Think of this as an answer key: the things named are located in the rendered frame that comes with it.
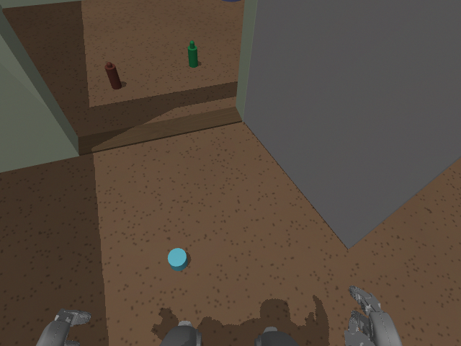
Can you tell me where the right robot hand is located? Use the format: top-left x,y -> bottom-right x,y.
344,285 -> 403,346

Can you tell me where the left robot hand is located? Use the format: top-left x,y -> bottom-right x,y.
36,309 -> 91,346

